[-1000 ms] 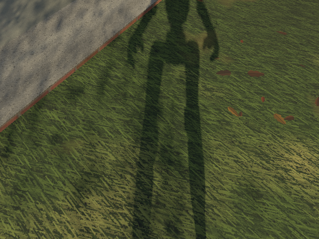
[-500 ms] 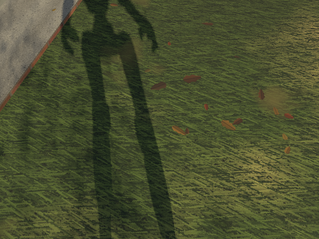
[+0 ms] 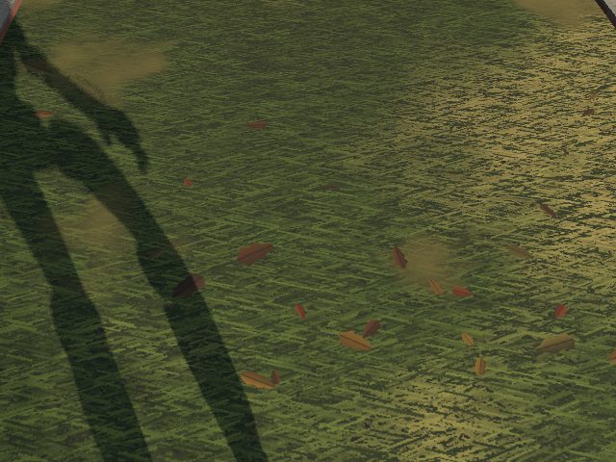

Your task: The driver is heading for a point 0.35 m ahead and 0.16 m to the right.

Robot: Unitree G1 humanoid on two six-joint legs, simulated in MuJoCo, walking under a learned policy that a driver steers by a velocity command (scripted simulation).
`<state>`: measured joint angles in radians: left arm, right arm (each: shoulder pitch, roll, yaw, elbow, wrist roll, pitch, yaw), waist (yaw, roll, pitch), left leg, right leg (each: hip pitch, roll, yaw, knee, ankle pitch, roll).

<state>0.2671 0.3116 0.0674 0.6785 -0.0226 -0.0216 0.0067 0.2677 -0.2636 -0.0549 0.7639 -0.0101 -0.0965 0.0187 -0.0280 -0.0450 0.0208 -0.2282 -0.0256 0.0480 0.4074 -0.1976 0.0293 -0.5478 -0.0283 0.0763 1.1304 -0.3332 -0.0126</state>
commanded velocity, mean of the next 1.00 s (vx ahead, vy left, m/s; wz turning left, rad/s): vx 0.24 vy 0.00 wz -0.08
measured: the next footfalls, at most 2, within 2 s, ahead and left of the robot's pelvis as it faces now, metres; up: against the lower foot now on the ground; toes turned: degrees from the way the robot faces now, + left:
right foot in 0.30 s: +0.31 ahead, -0.16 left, +0.00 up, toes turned -4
left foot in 0.70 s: +0.41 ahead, +0.07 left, +0.00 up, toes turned -2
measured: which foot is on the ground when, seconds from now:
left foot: down 0.00-0.30, up 0.32-0.68, down 0.70-1.00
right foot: up 0.00-0.28, down 0.30-1.00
